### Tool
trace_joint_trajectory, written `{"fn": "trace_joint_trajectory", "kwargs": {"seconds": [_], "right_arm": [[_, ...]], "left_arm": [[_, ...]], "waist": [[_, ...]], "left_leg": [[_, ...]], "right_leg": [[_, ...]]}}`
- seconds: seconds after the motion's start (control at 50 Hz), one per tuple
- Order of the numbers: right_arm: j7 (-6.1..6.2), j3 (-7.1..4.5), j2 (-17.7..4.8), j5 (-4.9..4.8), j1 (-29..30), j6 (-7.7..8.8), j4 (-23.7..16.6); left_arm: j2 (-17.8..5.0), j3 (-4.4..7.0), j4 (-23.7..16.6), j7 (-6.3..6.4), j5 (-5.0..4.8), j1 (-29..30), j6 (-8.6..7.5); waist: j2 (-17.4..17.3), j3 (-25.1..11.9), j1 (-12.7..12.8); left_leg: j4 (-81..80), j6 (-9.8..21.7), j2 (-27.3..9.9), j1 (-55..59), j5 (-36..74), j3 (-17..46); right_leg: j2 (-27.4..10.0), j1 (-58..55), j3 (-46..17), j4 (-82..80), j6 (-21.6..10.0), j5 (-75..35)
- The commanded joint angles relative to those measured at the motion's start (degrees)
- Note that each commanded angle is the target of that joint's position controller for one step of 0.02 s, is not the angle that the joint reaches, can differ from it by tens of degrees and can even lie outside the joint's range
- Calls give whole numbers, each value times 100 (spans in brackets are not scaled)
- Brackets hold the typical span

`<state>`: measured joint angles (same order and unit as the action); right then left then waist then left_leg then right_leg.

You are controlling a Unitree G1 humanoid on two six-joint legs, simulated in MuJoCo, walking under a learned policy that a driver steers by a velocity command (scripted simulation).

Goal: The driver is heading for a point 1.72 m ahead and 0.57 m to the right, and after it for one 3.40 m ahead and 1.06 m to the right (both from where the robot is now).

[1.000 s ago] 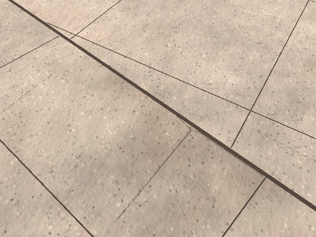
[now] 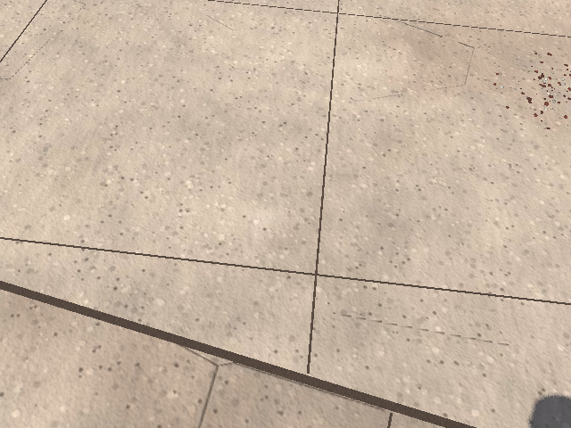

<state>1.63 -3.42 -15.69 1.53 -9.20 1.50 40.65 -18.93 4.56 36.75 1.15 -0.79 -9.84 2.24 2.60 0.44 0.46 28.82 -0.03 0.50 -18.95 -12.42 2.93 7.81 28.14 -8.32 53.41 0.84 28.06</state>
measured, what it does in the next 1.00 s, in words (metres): steps on the spot, turning right: right foot, then left foot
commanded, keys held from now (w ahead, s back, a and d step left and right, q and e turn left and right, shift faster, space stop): e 0.52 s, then no key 0.48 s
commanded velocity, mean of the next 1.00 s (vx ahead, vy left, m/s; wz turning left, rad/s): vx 0.01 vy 0.00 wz -0.43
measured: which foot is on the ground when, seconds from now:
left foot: down 0.00-0.32, up 0.34-0.76, down 0.78-1.00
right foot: up 0.00-0.30, down 0.32-1.00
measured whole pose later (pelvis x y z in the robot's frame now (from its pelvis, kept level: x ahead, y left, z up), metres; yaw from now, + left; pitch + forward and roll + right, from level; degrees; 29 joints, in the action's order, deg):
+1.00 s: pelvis +0.01 -0.02 +0.00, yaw -24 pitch -1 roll +0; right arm 0.0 -1.5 -13.3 1.1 -9.7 1.6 41.3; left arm -14.8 2.5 39.4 0.6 1.0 -11.6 2.1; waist 1.2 1.4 0.6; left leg 29.8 0.3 0.8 -12.6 -16.5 0.9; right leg 3.1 14.5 -7.3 30.0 0.2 14.5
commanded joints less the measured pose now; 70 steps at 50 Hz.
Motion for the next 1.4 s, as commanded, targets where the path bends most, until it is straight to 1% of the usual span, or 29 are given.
{"fn": "trace_joint_trajectory", "kwargs": {"seconds": [0.02, 0.06, 0.1, 0.14, 0.18, 0.24, 0.28, 0.3, 0.32, 0.34, 0.36, 0.38, 0.4, 0.42, 0.44, 0.5, 0.58, 0.7, 0.74, 0.76, 0.78, 0.8, 0.82, 0.84, 0.86, 0.9, 0.94, 1.08, 1.4], "right_arm": [[54, -190, -700, -95, 279, 14, -486], [84, -189, -738, -77, 239, -54, -463], [119, -231, -815, -47, 78, -120, -422], [128, -282, -935, -58, 43, -162, -402], [95, -339, -1077, -90, 113, -179, -405], [23, -382, -1167, -179, 125, -165, -359], [0, -397, -1193, -280, 226, -152, -325], [-2, -382, -1115, -332, 216, -145, -282], [-26, -335, -906, -291, -105, -128, -145], [-64, -203, -503, 9, -152, -122, -316], [-11, -208, -587, 25, 377, -98, -579], [26, -279, -829, -83, 620, -101, -590], [51, -312, -881, -153, 610, -120, -540], [98, -332, -861, -121, 493, -144, -422], [122, -352, -899, -83, 413, -166, -396], [64, -321, -745, -125, 236, -141, -330], [16, -233, -593, -147, 368, -137, -322], [-93, -201, -621, -200, 388, -95, -379], [-143, -177, -529, -195, 197, -44, -335], [-170, -153, -458, -150, 42, -8, -288], [-167, -161, -607, -49, -23, 20, -311], [-136, -221, -1022, 39, -40, 22, -395], [-149, -163, -907, 70, 250, 19, -304], [-170, -67, -559, 18, 566, 44, -424], [-172, -57, -510, -5, 514, 56, -395], [-167, -57, -615, -48, 359, 98, -343], [-150, -22, -582, -34, 258, 103, -343], [-124, 34, -466, -77, 70, 60, -354], [-161, 97, -349, -102, -73, 90, -42]], "left_arm": [[-753, 289, -194, 33, -10, -445, 63], [-452, 199, -296, -3, -58, -287, 123], [-320, 147, -478, -23, -84, 42, 116], [-256, 112, -589, -68, -56, 185, 105], [-237, 92, -656, -121, -36, 225, 102], [-354, 148, -691, -189, -39, 151, 138], [-343, 187, -645, -236, -43, -73, 153], [-347, 222, -549, -235, -32, -315, 150], [-523, 297, -497, -184, -14, -525, 137], [-1242, 462, -603, -81, 11, -701, 100], [-1404, 433, -720, -122, 201, -638, -20], [-1158, 372, -680, -159, 262, -648, -137], [-989, 311, -626, -138, 201, -390, -203], [-832, 268, -638, -98, 87, -119, -201], [-746, 218, -661, -62, 8, 64, -176], [-705, 180, -666, 23, 61, 77, -132], [-713, 176, -613, 80, 64, 20, -106], [-684, 110, -508, -21, 109, 84, -58], [-560, 43, -475, -36, 66, 240, -54], [-445, -6, -441, -36, 36, 265, -60], [-299, -53, -380, -32, 84, 58, -98], [-162, -92, -360, -39, 209, -239, -145], [-170, -73, -376, -38, 179, -301, -166], [-359, -38, -293, -13, 223, -220, -162], [-383, -11, -285, -9, 215, -3, -150], [-270, -24, -294, -12, 229, 133, -67], [-215, -31, -206, -46, 173, 20, -71], [-103, -27, -5, -29, 159, -91, -179], [-27, -23, 275, 116, 144, -299, -154]], "waist": [[-910, -470, 106], [-1042, -346, 31], [-1258, -383, -158], [-1338, -512, -239], [-1403, -579, -264], [-1463, -555, -252], [-1403, -518, -74], [-1294, -545, 49], [-785, -584, 71], [1053, -660, -66], [1468, -742, 193], [854, -798, 368], [635, -576, 183], [387, -502, 52], [474, -461, -34], [511, -644, -111], [550, -671, 21], [636, -455, 150], [557, -449, -27], [470, -452, -168], [207, -533, -109], [-736, -654, 170], [-1490, -508, 410], [-1301, -382, 337], [-1201, -356, 203], [-1126, -231, 86], [-835, -64, 58], [-183, -171, -78], [-262, -102, -29]], "left_leg": [[-707, 1089, -1672, 1208, 2645, 1213], [-830, 1069, -1405, 1092, 2617, 659], [-884, 1163, -1455, 1385, 2518, 491], [-862, 1213, -1575, 1482, 2455, 351], [-873, 1224, -1680, 1329, 2418, 189], [-778, 1175, -1817, 1260, 2179, 96], [-489, 980, -1815, 1154, 1958, -39], [-173, 760, -1696, 952, 1672, -221], [461, 349, -1450, 394, 994, -586], [2268, -276, -754, -1179, -1439, -1178], [3496, -472, -117, -2076, -2749, -450], [4025, -419, -225, -2090, -2508, -3], [4042, -340, -306, -2105, -2006, 92], [3863, -339, -355, -2096, -1588, 132], [3767, -377, -337, -1962, -1300, 131], [3528, -463, -130, -1593, -815, 71], [2352, -518, -117, -1277, -664, 79], [1220, -375, -97, -337, -937, -24], [288, -269, -76, 175, -481, -85], [-558, -176, -80, 673, 280, -114], [-759, -39, -441, 1211, 1018, 205], [-739, 319, -1266, 1516, 2150, 960], [-860, 993, -1648, 817, 1879, 1431], [-975, 1023, -1475, 539, 1207, 1320], [-921, 748, -1128, 605, 639, 1049], [-877, 441, -864, 471, 40, 803], [-777, 276, -649, 418, -225, 520], [-378, 261, -430, 706, 152, 258], [-432, 229, -312, 568, 293, 175]], "right_leg": [[-472, 932, 107, 1719, 364, -58], [-539, 859, 422, 1517, 472, -402], [-657, 890, 599, 947, 533, -533], [-812, 574, 700, 339, 523, -517], [-891, 68, 871, -248, 438, -538], [-858, -409, 1096, -1007, 253, -636], [-782, -876, 1238, -1925, 16, -1146], [-646, -1363, 1315, -2564, -158, -1635], [-730, -2115, 940, -3052, -367, -2426], [-2255, -3143, -1109, -3144, -950, -4637], [-3085, -2788, -2189, -3197, -2088, -5336], [-2847, -2612, -1888, -3344, -2105, -4661], [-2487, -2447, -1440, -3336, -1766, -4174], [-2200, -2359, -1174, -3311, -1472, -3793], [-2073, -2195, -1044, -3315, -1373, -3836], [-1853, -2094, -932, -3321, -1379, -3881], [-1827, -2176, -1043, -3259, -1364, -3336], [-1851, -1682, -1451, -3155, -1423, -2893], [-1722, -1600, -1475, -2980, -1292, -2958], [-1570, -1445, -1401, -2906, -1101, -2814], [-1362, -1192, -1269, -2774, -787, -2311], [-828, -898, -695, -2090, -437, -1337], [-549, -1029, -120, -2155, -164, -542], [-719, -1378, -43, -2276, -10, -792], [-684, -1420, -26, -2396, -11, -1195], [-743, -1568, -76, -2530, -32, -1651], [-764, -1494, -126, -2600, -153, -1733], [-839, -1434, -244, -2691, -151, -2179], [-870, -1761, -242, -2644, -95, -2501]]}}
